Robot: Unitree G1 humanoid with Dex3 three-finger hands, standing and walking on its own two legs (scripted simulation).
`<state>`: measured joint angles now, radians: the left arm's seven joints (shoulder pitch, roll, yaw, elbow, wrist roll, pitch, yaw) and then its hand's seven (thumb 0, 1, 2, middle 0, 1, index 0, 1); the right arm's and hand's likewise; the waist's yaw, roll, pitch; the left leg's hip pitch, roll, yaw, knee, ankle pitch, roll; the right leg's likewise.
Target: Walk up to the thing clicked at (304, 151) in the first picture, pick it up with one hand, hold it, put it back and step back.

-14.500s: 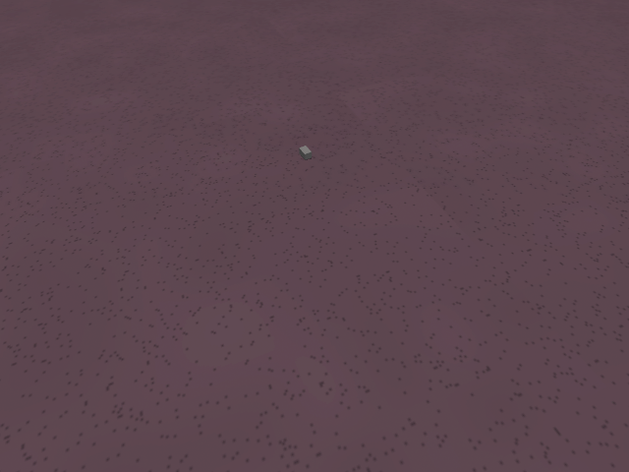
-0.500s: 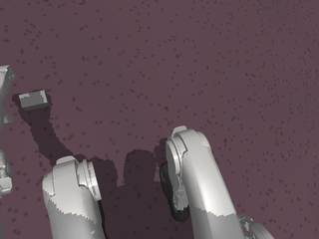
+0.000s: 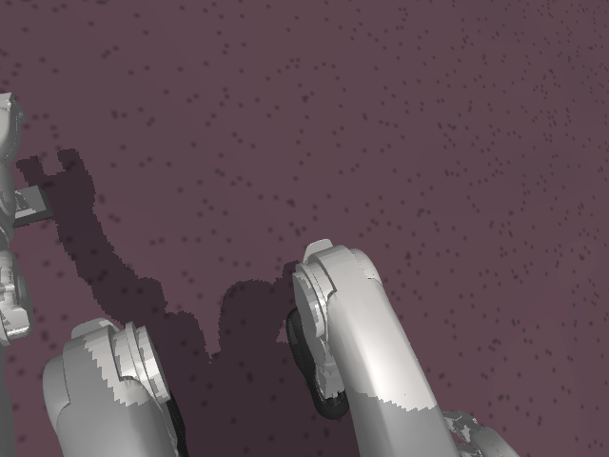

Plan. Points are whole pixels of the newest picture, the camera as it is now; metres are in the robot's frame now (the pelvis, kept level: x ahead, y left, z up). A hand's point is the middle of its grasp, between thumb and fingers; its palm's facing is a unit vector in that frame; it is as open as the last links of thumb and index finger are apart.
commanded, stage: approach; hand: left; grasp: from above
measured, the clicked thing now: (20, 207) +0.51 +0.27 -0.30
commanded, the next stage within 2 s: close in in 0.32 s
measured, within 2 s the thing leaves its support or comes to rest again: neither
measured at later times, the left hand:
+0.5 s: hand out of the picture +0.51 +0.28 -0.17, palm faces -0.42 -0.07 -0.91, open 12.3 cm
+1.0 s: hand (2, 206) +0.50 +0.27 -0.23, palm faces -0.46 -0.10 -0.88, open 13.2 cm
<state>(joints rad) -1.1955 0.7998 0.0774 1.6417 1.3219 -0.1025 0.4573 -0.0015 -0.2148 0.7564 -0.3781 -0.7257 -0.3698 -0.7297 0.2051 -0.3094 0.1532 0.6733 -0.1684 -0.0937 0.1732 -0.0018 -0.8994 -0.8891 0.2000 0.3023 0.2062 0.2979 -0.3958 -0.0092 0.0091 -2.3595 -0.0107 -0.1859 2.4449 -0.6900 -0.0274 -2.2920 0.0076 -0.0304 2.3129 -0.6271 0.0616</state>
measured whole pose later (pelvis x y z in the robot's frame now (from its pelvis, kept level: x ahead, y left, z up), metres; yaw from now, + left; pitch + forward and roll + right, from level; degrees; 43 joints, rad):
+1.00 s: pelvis +0.00 +0.00 -0.01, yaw -2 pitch +31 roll -12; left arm -1.15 0.94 0.11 1.68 1.32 -0.19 0.49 0.00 -0.35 0.87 -0.27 -0.77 -0.24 -0.79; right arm 0.22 -0.32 0.23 0.66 -0.22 -0.14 0.20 0.00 -0.89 -0.89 0.20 0.30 0.21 0.30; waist -0.41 -0.08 0.12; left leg -2.37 -0.01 -0.23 2.51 -0.70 -0.03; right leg -2.28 0.02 -0.06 2.34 -0.62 0.07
